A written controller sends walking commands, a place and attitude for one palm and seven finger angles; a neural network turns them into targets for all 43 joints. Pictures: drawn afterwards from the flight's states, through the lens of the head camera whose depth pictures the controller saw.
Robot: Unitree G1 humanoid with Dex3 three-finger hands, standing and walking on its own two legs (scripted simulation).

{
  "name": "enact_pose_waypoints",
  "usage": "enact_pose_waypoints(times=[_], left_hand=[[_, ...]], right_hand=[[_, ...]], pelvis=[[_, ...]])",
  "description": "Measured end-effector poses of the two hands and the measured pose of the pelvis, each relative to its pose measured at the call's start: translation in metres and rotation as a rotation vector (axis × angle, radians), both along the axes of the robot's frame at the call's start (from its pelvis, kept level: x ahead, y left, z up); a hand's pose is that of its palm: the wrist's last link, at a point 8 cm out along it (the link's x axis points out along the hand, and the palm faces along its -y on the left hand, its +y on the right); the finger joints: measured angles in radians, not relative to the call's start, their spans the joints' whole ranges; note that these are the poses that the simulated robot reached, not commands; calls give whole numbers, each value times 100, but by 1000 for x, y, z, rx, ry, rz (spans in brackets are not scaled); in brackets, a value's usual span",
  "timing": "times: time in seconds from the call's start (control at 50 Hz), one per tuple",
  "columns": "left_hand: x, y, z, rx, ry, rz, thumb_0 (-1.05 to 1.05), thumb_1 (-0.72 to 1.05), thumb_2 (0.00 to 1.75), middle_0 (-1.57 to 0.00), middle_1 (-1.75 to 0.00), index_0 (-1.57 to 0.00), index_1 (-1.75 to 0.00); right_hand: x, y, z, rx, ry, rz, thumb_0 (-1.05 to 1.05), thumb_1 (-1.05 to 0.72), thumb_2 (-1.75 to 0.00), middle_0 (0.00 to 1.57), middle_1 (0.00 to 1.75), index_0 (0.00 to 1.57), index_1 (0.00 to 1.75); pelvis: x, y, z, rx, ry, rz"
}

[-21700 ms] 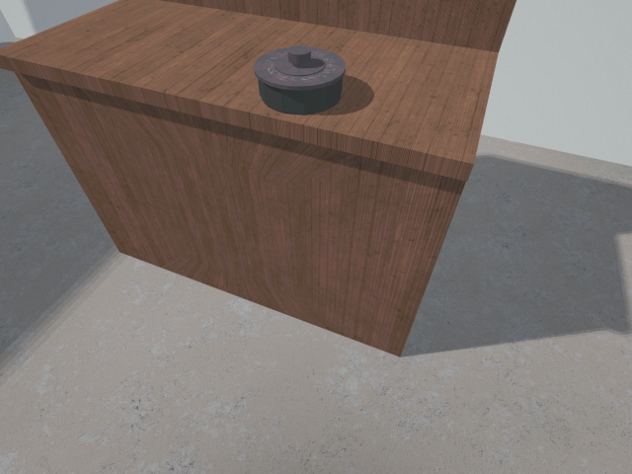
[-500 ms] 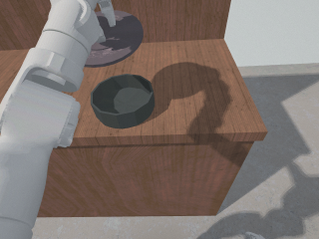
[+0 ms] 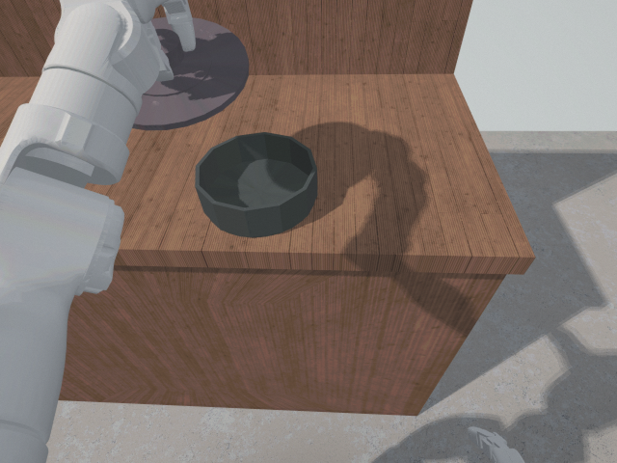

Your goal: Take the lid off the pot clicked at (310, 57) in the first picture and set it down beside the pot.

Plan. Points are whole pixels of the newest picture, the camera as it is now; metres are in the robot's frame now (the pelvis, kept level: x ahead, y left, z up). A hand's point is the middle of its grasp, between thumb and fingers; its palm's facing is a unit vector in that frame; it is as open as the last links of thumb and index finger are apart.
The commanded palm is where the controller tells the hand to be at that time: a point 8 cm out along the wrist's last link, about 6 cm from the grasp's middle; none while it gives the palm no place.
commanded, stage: move the lid sideways beside the pot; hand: left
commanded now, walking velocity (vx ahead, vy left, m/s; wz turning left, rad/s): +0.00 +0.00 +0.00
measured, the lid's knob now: (160, 49) +0.50 +0.17 +0.30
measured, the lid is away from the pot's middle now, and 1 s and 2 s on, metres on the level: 0.09 0.19 0.24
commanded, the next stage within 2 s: lower the lid onto the table in 1.58 s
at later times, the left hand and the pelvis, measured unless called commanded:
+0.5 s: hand (106, 50) +0.48 +0.22 +0.31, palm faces -0.16 -0.10 -0.98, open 7.6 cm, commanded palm +0.46 +0.22 +0.38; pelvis +0.00 +0.01 +0.00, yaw +0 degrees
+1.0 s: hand (63, 49) +0.47 +0.26 +0.31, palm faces -0.15 -0.09 -0.98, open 7.6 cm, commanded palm +0.46 +0.26 +0.38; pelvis +0.00 +0.00 +0.00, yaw +0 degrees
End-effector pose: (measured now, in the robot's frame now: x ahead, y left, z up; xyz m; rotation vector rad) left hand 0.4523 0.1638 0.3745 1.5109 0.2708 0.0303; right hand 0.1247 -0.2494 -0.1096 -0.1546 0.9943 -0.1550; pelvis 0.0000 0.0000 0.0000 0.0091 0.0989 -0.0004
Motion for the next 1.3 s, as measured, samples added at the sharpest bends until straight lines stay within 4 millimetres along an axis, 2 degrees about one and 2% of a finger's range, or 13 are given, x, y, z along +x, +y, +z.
enact_pose_waypoints(times=[0.16, 0.34, 0.44, 0.54, 0.78, 0.88, 1.04, 1.3], left_hand=[[3, 10, -1, 0, -3, -8, 0, 27, 69, -67, -97, -66, -93], [10, 37, -1, -13, 9, 53, 0, 27, 69, -67, -97, -66, -93], [11, 48, -3, -6, 10, 69, 0, 27, 69, -66, -97, -65, -93], [12, 60, -7, -14, 17, 82, 0, 27, 69, -67, -97, -65, -93], [10, 86, -7, -9, 28, 146, 0, 27, 69, -67, -97, -65, -93], [8, 90, -5, 15, 22, 154, 0, 27, 69, -67, -97, -65, -93], [9, 102, -4, -4, 26, 184, 0, 27, 69, -67, -97, -65, -93], [2, 132, -2, -9, 17, 244, 0, 27, 69, -67, -97, -65, -93]], right_hand=[[-17, 2, -4, -5, 35, -13, 0, -90, -90, 20, 30, 20, 30], [-44, -4, -8, -16, 98, -71, 0, -90, -90, 20, 30, 20, 30], [-51, -8, -9, -25, 128, -80, 0, -90, -90, 20, 30, 20, 30], [-50, -10, -8, -33, 130, -85, 1, -90, -90, 20, 30, 20, 30], [-33, -7, -6, -24, 105, -71, 0, -90, -90, 20, 30, 20, 30], [-30, -5, -8, -21, 112, -59, 0, -90, -90, 20, 30, 20, 30], [-34, -6, -10, -19, 134, -70, 0, -90, -90, 20, 30, 20, 30], [-44, -13, -9, -33, 170, -92, 0, -90, -90, 20, 30, 20, 30]], pelvis=[[-4, 3, 0, -4, 11, 2], [0, 5, 0, -5, 20, -10], [1, 6, 0, -9, 22, -7], [1, 6, 0, -10, 26, -7], [2, 6, -1, -13, 38, -1], [3, 5, -1, -15, 42, 7], [4, 4, -1, -15, 46, 4], [6, 3, -1, -18, 47, -1]])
